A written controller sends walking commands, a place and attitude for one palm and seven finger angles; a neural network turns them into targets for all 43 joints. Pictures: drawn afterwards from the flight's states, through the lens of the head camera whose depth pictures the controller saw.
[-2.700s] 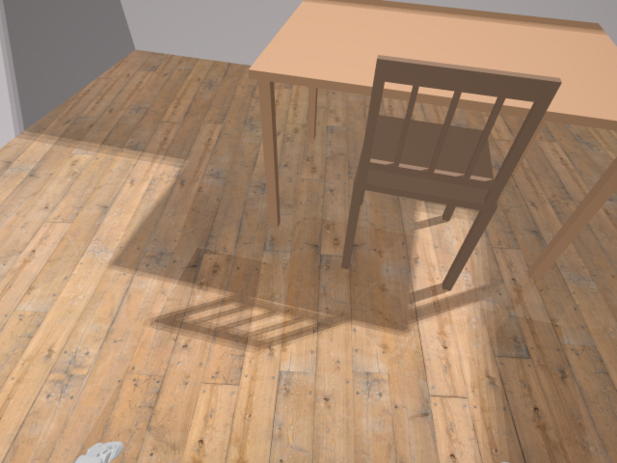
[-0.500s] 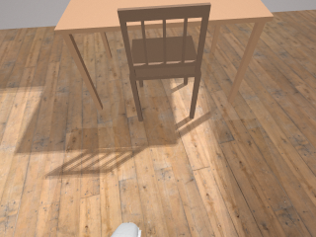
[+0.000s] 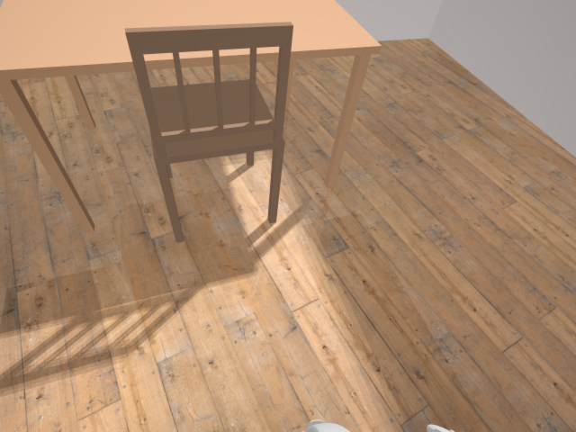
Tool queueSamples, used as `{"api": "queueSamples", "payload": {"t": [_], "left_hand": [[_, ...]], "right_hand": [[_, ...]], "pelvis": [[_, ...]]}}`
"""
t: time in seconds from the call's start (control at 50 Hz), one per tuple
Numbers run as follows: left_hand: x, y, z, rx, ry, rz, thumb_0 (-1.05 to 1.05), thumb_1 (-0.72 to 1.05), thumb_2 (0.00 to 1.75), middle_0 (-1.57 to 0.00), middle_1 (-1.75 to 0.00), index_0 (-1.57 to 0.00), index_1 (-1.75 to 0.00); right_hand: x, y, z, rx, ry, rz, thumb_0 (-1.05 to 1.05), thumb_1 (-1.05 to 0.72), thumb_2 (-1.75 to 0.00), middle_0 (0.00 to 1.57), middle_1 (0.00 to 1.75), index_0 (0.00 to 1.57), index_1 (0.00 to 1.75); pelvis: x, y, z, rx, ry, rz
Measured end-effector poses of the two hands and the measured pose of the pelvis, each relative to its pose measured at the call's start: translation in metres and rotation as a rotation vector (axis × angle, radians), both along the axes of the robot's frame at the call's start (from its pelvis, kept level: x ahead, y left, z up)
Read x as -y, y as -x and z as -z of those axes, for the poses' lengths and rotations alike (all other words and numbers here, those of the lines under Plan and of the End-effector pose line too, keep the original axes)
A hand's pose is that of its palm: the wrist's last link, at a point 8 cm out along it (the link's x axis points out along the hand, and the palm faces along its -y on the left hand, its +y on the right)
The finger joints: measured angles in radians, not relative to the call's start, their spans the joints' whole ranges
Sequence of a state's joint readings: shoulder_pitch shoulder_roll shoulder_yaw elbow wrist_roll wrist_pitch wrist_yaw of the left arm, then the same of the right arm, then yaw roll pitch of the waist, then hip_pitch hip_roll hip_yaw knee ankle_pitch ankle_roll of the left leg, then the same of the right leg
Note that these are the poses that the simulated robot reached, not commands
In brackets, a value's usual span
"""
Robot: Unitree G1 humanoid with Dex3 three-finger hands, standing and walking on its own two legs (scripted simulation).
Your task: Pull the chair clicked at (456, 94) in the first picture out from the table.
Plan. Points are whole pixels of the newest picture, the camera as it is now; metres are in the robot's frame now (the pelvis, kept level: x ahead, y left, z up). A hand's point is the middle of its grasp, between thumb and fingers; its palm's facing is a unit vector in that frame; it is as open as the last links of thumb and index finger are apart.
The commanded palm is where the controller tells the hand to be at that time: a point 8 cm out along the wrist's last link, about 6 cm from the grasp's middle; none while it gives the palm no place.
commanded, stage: walk to a spot facing it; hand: left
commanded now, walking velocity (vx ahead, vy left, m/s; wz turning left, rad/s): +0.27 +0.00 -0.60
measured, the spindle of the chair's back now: (218, 91) +0.98 +0.29 -0.10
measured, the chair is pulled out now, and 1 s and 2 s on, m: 0.00 0.00 0.00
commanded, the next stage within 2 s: turn to face it in 0.94 s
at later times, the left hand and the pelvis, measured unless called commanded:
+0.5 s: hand (268, 356) +0.27 +0.05 -0.16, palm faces -0.36 -0.91 -0.21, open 7.4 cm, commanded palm none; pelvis +0.07 -0.08 -0.02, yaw -19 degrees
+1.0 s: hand (263, 352) +0.29 +0.06 -0.20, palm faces -0.33 -0.93 -0.14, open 7.4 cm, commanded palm none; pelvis +0.30 -0.13 -0.02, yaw -26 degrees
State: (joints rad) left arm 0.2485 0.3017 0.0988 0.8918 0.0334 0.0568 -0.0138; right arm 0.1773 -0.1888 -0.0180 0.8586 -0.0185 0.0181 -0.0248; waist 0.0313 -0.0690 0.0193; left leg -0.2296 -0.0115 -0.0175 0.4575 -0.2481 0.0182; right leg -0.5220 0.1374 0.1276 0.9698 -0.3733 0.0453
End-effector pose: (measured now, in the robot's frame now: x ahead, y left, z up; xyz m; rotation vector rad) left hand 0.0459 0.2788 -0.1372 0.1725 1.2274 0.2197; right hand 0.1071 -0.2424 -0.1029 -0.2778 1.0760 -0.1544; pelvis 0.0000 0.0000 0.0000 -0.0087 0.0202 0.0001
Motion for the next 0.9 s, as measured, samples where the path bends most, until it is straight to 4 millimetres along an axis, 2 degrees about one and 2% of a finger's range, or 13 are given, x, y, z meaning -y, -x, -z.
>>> {"api": "queueSamples", "payload": {"t": [0.12,0.22,0.28,0.36,0.42,0.46,0.5,0.56,0.62,0.72,0.82,0.9], "left_hand": [[0.001,-0.024,-0.003,-0.023,0.028,0.111,0.01,0.91,0.90,-0.20,-0.30,-0.20,-0.29],[0.026,-0.062,-0.003,-0.044,0.051,0.223,0.01,0.91,0.90,-0.20,-0.30,-0.20,-0.29],[0.054,-0.098,-0.003,-0.029,0.062,0.302,0.01,0.91,0.90,-0.20,-0.30,-0.20,-0.29],[0.105,-0.156,-0.006,0.025,0.068,0.417,0.01,0.91,0.90,-0.20,-0.30,-0.20,-0.29],[0.148,-0.201,-0.004,0.103,0.062,0.493,0.01,0.91,0.90,-0.20,-0.30,-0.20,-0.29],[0.169,-0.221,-0.005,0.159,0.062,0.509,0.01,0.91,0.90,-0.20,-0.30,-0.20,-0.29],[0.183,-0.229,-0.010,0.180,0.065,0.501,0.01,0.91,0.90,-0.20,-0.30,-0.20,-0.29],[0.193,-0.230,-0.014,0.145,0.057,0.485,0.01,0.91,0.90,-0.20,-0.30,-0.20,-0.29],[0.197,-0.224,-0.013,0.075,0.048,0.478,0.00,0.91,0.90,-0.20,-0.30,-0.20,-0.29],[0.190,-0.213,-0.003,-0.046,0.034,0.429,0.00,0.92,0.90,-0.20,-0.30,-0.20,-0.29],[0.183,-0.204,0.012,-0.181,0.041,0.359,0.01,0.92,0.90,-0.20,-0.30,-0.20,-0.29],[0.176,-0.209,0.029,-0.299,0.055,0.321,0.01,0.91,0.90,-0.20,-0.30,-0.20,-0.29]], "right_hand": [[0.003,0.056,0.001,-0.053,0.000,0.132,0.01,-0.91,-0.90,0.20,0.30,0.20,0.30],[0.008,0.113,0.009,-0.135,-0.025,0.271,0.01,-0.91,-0.90,0.20,0.30,0.20,0.30],[0.011,0.151,0.015,-0.218,-0.047,0.358,0.01,-0.91,-0.90,0.20,0.30,0.20,0.30],[0.018,0.196,0.025,-0.339,-0.089,0.468,0.01,-0.91,-0.90,0.20,0.30,0.20,0.30],[0.027,0.218,0.039,-0.421,-0.127,0.525,0.01,-0.91,-0.90,0.20,0.30,0.20,0.30],[0.035,0.219,0.044,-0.466,-0.149,0.542,0.01,-0.91,-0.90,0.20,0.30,0.20,0.30],[0.047,0.204,0.043,-0.461,-0.158,0.549,0.01,-0.91,-0.90,0.19,0.30,0.20,0.30],[0.070,0.158,0.038,-0.368,-0.151,0.544,0.01,-0.91,-0.90,0.19,0.30,0.20,0.30],[0.093,0.101,0.034,-0.242,-0.139,0.531,0.01,-0.91,-0.90,0.19,0.30,0.20,0.30],[0.120,0.003,0.030,-0.086,-0.133,0.482,0.01,-0.91,-0.90,0.19,0.30,0.20,0.30],[0.134,-0.095,0.028,0.000,-0.126,0.411,0.01,-0.91,-0.90,0.19,0.30,0.20,0.30],[0.140,-0.170,0.030,0.056,-0.097,0.367,0.01,-0.91,-0.90,0.19,0.30,0.20,0.30]], "pelvis": [[-0.006,-0.006,-0.004,0.006,0.013,0.107],[0.002,-0.017,-0.004,0.002,0.008,0.183],[0.013,-0.025,-0.003,-0.001,0.002,0.226],[0.036,-0.040,0.003,-0.008,-0.008,0.284],[0.060,-0.054,0.015,-0.008,-0.010,0.315],[0.073,-0.062,0.019,-0.001,-0.004,0.322],[0.085,-0.073,0.015,0.007,-0.008,0.332],[0.100,-0.092,0.005,0.013,-0.014,0.355],[0.111,-0.113,-0.001,0.015,-0.012,0.372],[0.123,-0.154,-0.001,0.017,0.009,0.391],[0.130,-0.205,0.007,0.022,0.031,0.399],[0.132,-0.255,0.020,0.030,0.034,0.407]]}}
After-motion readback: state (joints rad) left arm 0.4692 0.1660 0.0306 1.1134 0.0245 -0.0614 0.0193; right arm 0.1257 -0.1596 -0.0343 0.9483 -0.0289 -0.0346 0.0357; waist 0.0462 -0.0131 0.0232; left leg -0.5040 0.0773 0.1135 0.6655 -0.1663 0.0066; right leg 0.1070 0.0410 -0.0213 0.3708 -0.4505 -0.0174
